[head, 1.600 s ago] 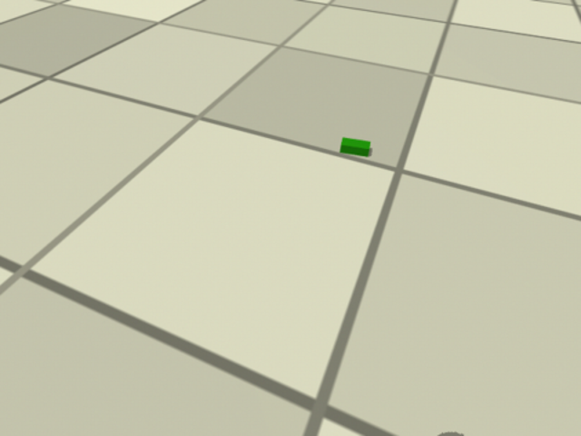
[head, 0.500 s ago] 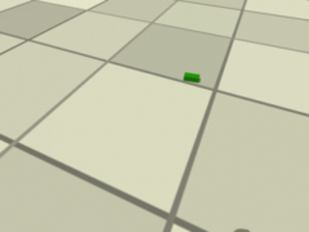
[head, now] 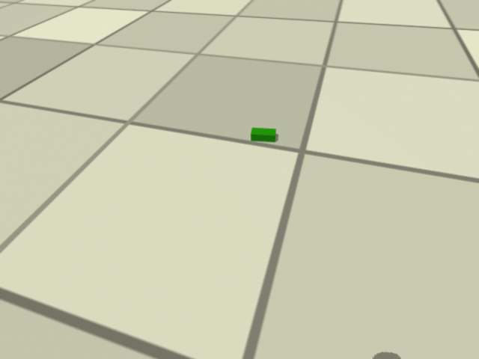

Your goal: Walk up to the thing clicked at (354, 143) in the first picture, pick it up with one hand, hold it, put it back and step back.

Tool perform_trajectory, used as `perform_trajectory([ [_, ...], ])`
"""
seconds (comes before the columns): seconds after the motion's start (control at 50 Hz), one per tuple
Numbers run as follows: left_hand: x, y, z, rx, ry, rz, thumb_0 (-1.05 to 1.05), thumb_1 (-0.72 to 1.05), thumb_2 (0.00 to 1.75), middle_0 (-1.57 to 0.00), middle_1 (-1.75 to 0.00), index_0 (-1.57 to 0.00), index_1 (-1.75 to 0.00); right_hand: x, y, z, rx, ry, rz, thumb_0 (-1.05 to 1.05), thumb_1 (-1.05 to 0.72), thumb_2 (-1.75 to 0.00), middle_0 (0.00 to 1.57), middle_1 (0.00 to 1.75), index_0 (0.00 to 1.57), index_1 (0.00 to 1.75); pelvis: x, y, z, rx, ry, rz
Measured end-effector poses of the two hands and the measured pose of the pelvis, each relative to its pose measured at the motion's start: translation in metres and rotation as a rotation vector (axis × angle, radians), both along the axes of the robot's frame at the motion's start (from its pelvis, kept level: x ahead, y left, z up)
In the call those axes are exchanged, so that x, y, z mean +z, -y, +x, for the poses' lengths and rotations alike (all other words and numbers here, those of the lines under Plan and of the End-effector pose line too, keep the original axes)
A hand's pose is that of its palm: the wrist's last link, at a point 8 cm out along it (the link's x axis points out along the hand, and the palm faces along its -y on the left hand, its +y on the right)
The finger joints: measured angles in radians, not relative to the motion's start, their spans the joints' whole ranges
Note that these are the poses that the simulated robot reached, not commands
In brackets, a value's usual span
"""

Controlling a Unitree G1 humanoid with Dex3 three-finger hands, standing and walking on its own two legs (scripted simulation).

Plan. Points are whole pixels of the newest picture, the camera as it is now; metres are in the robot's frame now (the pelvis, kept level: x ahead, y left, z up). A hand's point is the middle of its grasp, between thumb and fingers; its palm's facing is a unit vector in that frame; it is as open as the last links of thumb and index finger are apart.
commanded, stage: walk up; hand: left
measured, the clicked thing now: (263, 134) +1.68 -0.04 -0.73
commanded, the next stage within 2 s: none
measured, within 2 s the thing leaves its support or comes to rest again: neither
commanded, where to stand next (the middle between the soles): +1.29 -0.24 m, yaw -3 degrees
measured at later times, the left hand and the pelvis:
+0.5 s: hand (137, 266) +0.36 +0.27 -0.13, palm faces -0.17 -0.93 -0.33, open 7.4 cm; pelvis +0.25 +0.00 +0.01, yaw -5 degrees
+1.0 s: hand (192, 189) +0.60 +0.18 -0.12, palm faces -0.12 -0.93 -0.35, open 7.4 cm; pelvis +0.51 -0.08 +0.01, yaw -5 degrees
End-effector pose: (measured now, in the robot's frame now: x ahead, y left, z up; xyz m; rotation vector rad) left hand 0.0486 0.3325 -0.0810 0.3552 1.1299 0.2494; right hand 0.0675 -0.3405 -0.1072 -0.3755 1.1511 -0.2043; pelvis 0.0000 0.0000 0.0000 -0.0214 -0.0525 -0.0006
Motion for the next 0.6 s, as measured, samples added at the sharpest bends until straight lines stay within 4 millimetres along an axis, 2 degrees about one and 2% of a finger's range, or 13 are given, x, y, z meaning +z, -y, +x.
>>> perform_trajectory([
  [0.12, -0.009, 0.018, 0.025, 0.006, -0.076, -0.057, 0.00, 0.90, 0.90, -0.20, -0.30, -0.21, -0.30, 0.021, -0.016, 0.074, 0.057, 0.064, 0.051, 0.01, -0.91, -0.89, 0.20, 0.30, 0.21, 0.30, 0.012, 0.007, 0.053, -0.018, -0.013, -0.002],
  [0.18, -0.019, 0.017, 0.050, 0.003, -0.086, -0.079, 0.01, 0.90, 0.90, -0.21, -0.30, -0.21, -0.30, 0.027, -0.021, 0.109, 0.070, 0.064, 0.035, 0.01, -0.91, -0.89, 0.20, 0.30, 0.21, 0.30, 0.010, 0.004, 0.085, -0.019, -0.018, -0.013],
  [0.24, -0.033, 0.009, 0.085, -0.006, -0.089, -0.095, 0.01, 0.89, 0.90, -0.21, -0.30, -0.21, -0.30, 0.029, -0.024, 0.145, 0.070, 0.074, 0.003, 0.01, -0.90, -0.89, 0.20, 0.30, 0.21, 0.30, 0.002, -0.004, 0.121, -0.018, -0.022, -0.019],
  [0.3, -0.047, 0.002, 0.128, -0.038, -0.106, -0.091, 0.01, 0.90, 0.90, -0.20, -0.30, -0.21, -0.30, 0.028, -0.026, 0.175, 0.046, 0.126, -0.036, 0.01, -0.90, -0.89, 0.21, 0.30, 0.21, 0.30, -0.009, -0.013, 0.153, -0.036, -0.017, 0.012],
  [0.34, -0.046, 0.002, 0.162, -0.076, -0.112, -0.087, 0.01, 0.90, 0.90, -0.20, -0.30, -0.20, -0.30, 0.033, -0.027, 0.184, 0.003, 0.150, -0.036, 0.01, -0.90, -0.89, 0.20, 0.30, 0.21, 0.30, -0.006, -0.014, 0.172, -0.044, -0.014, 0.017],
  [0.46, -0.024, 0.009, 0.274, -0.168, -0.029, -0.085, 0.01, 0.90, 0.90, -0.20, -0.30, -0.20, -0.30, 0.042, -0.022, 0.193, -0.072, 0.085, -0.033, 0.01, -0.90, -0.89, 0.21, 0.30, 0.21, 0.30, 0.009, -0.008, 0.231, -0.077, -0.014, 0.039],
  [0.6, 0.000, 0.035, 0.402, -0.246, 0.036, -0.052, 0.01, 0.90, 0.90, -0.20, -0.30, -0.20, -0.30, 0.026, 0.003, 0.213, -0.141, -0.037, -0.005, 0.01, -0.90, -0.89, 0.21, 0.30, 0.21, 0.30, 0.010, 0.015, 0.306, -0.089, -0.023, 0.047],
])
